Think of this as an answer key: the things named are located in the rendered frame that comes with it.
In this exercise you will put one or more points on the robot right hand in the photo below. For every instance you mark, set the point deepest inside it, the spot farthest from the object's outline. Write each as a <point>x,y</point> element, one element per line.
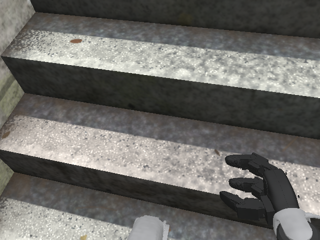
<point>273,193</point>

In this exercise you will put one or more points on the robot right forearm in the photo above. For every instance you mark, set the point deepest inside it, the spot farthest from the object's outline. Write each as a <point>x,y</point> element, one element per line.
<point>291,224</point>

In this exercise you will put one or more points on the robot left thigh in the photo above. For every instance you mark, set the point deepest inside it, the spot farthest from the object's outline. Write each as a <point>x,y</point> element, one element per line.
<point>149,228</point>

